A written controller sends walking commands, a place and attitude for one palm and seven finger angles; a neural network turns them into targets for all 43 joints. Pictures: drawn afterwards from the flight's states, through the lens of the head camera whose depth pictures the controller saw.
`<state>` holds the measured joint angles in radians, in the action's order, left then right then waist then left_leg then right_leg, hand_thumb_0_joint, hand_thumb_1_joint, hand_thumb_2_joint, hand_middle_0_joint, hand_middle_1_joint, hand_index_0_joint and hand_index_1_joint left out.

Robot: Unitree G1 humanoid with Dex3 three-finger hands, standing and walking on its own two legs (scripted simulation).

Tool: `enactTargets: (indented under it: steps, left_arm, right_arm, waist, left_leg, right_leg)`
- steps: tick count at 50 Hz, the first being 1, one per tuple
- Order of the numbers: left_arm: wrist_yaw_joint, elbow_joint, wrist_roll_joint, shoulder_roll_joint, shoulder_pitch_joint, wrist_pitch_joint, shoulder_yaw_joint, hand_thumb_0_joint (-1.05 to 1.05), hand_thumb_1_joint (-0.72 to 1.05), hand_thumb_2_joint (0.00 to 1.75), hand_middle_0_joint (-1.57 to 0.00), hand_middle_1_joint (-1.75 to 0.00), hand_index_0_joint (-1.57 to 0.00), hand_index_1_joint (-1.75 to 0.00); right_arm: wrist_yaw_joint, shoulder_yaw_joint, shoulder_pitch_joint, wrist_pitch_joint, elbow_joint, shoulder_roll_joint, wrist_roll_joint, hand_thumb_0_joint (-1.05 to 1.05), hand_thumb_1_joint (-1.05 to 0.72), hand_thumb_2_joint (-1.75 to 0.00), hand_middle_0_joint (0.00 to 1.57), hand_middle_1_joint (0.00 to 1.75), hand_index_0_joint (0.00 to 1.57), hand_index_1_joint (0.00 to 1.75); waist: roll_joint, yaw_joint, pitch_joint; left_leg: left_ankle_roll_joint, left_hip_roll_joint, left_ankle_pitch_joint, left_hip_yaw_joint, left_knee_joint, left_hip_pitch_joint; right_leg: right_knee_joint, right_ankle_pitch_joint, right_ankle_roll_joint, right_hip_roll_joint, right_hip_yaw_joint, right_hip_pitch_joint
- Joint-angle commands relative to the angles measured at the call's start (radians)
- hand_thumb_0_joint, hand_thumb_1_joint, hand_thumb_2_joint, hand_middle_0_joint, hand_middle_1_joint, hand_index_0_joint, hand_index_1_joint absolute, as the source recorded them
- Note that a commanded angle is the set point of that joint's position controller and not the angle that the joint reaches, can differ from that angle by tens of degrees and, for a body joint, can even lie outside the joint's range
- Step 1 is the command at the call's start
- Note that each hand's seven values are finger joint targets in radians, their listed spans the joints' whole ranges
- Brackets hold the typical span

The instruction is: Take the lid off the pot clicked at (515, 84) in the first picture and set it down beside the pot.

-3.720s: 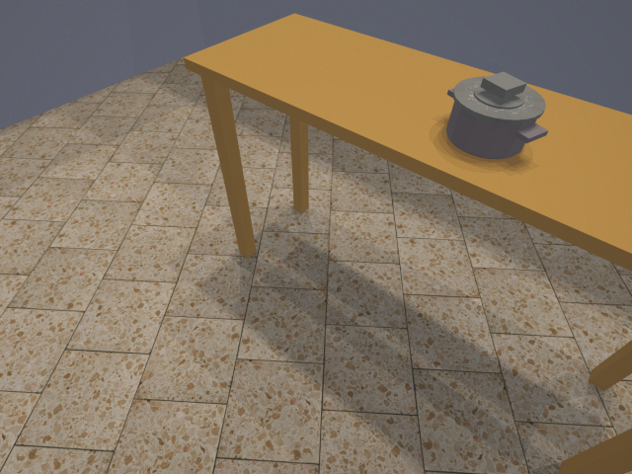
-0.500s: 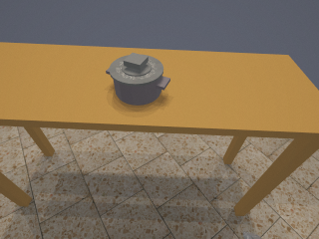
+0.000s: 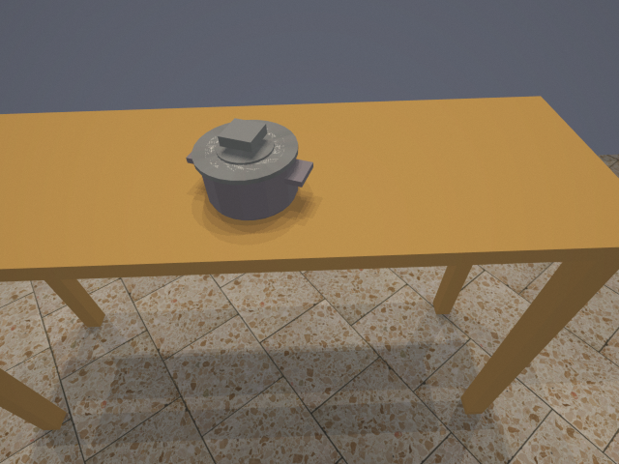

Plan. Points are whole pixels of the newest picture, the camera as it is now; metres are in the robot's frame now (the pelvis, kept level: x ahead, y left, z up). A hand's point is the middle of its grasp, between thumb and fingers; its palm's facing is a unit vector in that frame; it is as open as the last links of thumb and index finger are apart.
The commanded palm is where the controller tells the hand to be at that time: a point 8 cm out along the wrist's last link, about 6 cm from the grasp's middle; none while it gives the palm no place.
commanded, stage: look again from close up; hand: left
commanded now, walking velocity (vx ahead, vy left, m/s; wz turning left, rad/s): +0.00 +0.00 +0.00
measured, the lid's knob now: (243, 134) +0.53 +0.13 +0.17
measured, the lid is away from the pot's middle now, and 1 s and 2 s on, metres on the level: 0.00 0.00 0.00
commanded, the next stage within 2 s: lift the closed hand beside the body in 0.66 s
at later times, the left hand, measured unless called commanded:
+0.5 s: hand out of the picture +0.07 +0.17 -0.15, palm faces +0.02 -0.97 -0.24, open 7.3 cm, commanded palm none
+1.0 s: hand (172, 433) +0.17 +0.19 -0.04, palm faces +0.23 -0.94 -0.27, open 6.3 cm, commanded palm +0.11 +0.24 +0.01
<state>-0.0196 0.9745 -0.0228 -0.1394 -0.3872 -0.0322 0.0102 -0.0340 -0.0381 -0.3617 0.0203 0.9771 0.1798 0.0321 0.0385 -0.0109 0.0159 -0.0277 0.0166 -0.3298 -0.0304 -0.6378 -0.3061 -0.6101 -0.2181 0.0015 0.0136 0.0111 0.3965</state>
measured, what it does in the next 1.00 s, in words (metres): stands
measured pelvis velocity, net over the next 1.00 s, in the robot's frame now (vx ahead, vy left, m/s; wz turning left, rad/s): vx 0.03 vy -0.01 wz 0.03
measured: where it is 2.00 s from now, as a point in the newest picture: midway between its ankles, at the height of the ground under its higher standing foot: outside the picture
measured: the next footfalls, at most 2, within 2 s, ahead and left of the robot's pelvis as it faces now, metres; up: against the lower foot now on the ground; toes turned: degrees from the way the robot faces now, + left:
none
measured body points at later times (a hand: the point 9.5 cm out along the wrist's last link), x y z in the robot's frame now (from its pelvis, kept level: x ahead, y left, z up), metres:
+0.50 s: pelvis +0.02 -0.01 +0.01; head +0.04 -0.02 +0.46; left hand +0.07 +0.22 -0.14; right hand +0.03 -0.22 -0.16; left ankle +0.00 +0.10 -0.72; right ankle +0.07 -0.13 -0.72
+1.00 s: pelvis +0.03 -0.01 +0.01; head +0.01 -0.02 +0.46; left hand +0.16 +0.24 -0.02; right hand +0.20 -0.24 -0.07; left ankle +0.00 +0.10 -0.72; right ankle +0.07 -0.13 -0.72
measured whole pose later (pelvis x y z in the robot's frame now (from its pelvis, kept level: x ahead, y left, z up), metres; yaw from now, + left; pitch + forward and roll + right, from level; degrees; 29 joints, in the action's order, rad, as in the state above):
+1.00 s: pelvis +0.03 -0.01 +0.01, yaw +2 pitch -3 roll +0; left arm -0.13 0.17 0.01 -0.16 -0.50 0.00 0.03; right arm 0.00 -0.03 -0.18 -0.18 0.75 0.22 -0.01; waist 0.03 -0.01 0.01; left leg -0.02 0.02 -0.30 0.01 -0.48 -0.12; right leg -0.48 -0.21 0.00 0.02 -0.03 0.21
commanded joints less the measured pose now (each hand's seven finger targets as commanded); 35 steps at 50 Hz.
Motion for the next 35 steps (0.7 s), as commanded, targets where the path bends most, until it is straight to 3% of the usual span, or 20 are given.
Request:
enactTargets:
  steps: [1,2,4,6,13,16,19,22,24,35]
  left_arm:
    - [-0.010,-0.053,0.008,-0.119,0.022,0.036,0.024,0.00,0.90,0.90,-0.20,-0.30,-0.20,-0.30]
    - [-0.012,-0.042,0.006,-0.111,0.014,0.041,0.023,0.00,0.90,0.90,-0.20,-0.30,-0.20,-0.30]
    - [-0.015,-0.019,0.013,-0.109,0.014,0.044,0.022,0.00,0.90,0.90,-0.20,-0.30,-0.20,-0.30]
    - [-0.018,-0.017,0.014,-0.112,0.029,0.045,0.021,0.00,0.90,0.90,-0.20,-0.30,-0.20,-0.30]
    - [-0.024,-0.027,0.012,-0.122,0.083,0.046,0.026,0.00,0.90,0.90,-0.20,-0.30,-0.20,-0.30]
    - [-0.025,-0.030,0.011,-0.122,0.096,0.046,0.027,0.00,0.90,0.90,-0.20,-0.30,-0.20,-0.30]
    - [-0.026,-0.025,0.012,-0.128,0.097,0.049,0.030,0.00,0.90,0.90,-0.20,-0.30,-0.20,-0.30]
    - [-0.026,-0.026,0.010,-0.128,0.107,0.048,0.030,0.00,0.90,0.90,-0.20,-0.30,-0.20,-0.30]
    - [-0.024,-0.022,0.012,-0.134,0.106,0.045,0.030,0.00,0.90,0.90,-0.20,-0.30,-0.20,-0.30]
    - [-0.021,0.002,0.011,-0.133,0.095,0.048,0.026,0.00,0.90,0.90,-0.20,-0.30,-0.20,-0.30]
  right_arm:
    - [0.001,0.001,-0.004,-0.047,-0.039,0.065,-0.001,0.00,-0.90,-0.90,0.20,0.30,0.20,0.30]
    - [-0.001,0.002,0.004,-0.051,-0.035,0.068,-0.003,0.00,-0.90,-0.90,0.20,0.30,0.20,0.30]
    - [-0.003,0.006,0.002,-0.054,-0.017,0.055,-0.006,0.00,-0.90,-0.90,0.20,0.30,0.20,0.30]
    - [-0.005,0.007,-0.010,-0.051,0.002,0.048,-0.008,0.00,-0.90,-0.90,0.20,0.30,0.20,0.30]
    - [-0.001,0.002,-0.032,-0.038,0.032,0.030,-0.009,0.00,-0.90,-0.90,0.20,0.30,0.20,0.30]
    - [0.000,0.000,-0.017,-0.038,0.032,0.027,-0.009,0.00,-0.90,-0.90,0.20,0.30,0.20,0.30]
    - [-0.001,0.001,-0.017,-0.038,0.039,0.023,-0.010,0.00,-0.90,-0.90,0.20,0.30,0.20,0.30]
    - [0.000,0.002,-0.001,-0.035,0.042,0.031,-0.010,0.00,-0.90,-0.90,0.20,0.30,0.20,0.30]
    - [0.001,0.001,0.008,-0.035,0.036,0.031,-0.011,0.00,-0.90,-0.90,0.20,0.30,0.20,0.30]
    - [-0.002,0.005,0.045,-0.040,0.043,0.058,-0.014,0.00,-0.90,-0.90,0.20,0.30,0.20,0.30]
  waist:
    - [0.052,0.014,-0.080]
    - [0.019,0.025,-0.074]
    - [0.014,0.031,-0.039]
    - [0.010,0.021,-0.058]
    - [-0.064,0.001,-0.059]
    - [-0.044,0.000,-0.066]
    - [-0.084,-0.005,-0.025]
    - [-0.059,-0.005,-0.068]
    - [-0.044,-0.002,-0.052]
    - [-0.022,0.006,-0.036]
  left_leg:
    - [-0.045,-0.140,-0.045,0.201,0.304,-0.084]
    - [-0.045,-0.142,0.019,0.196,0.302,-0.096]
    - [-0.034,-0.126,0.076,0.168,0.288,-0.072]
    - [-0.026,-0.106,0.097,0.138,0.260,-0.052]
    - [-0.015,-0.084,0.085,0.098,0.217,0.004]
    - [-0.014,-0.088,0.103,0.096,0.219,0.021]
    - [-0.009,-0.083,0.124,0.086,0.208,0.065]
    - [-0.006,-0.083,0.124,0.082,0.211,0.057]
    - [-0.009,-0.090,0.107,0.092,0.231,0.070]
    - [-0.010,-0.108,0.190,0.095,0.253,0.109]
  right_leg:
    - [0.100,-0.059,-0.031,0.032,0.032,-0.064]
    - [0.090,0.015,-0.028,0.033,0.027,-0.113]
    - [0.107,0.060,-0.029,0.049,0.035,-0.170]
    - [0.119,0.084,-0.037,0.060,0.059,-0.157]
    - [0.157,0.047,-0.047,0.084,0.097,-0.125]
    - [0.162,0.055,-0.046,0.083,0.100,-0.117]
    - [0.174,0.073,-0.052,0.095,0.111,-0.132]
    - [0.179,0.065,-0.049,0.093,0.116,-0.110]
    - [0.188,0.036,-0.045,0.087,0.104,-0.119]
    - [0.177,0.134,-0.034,0.080,0.079,-0.159]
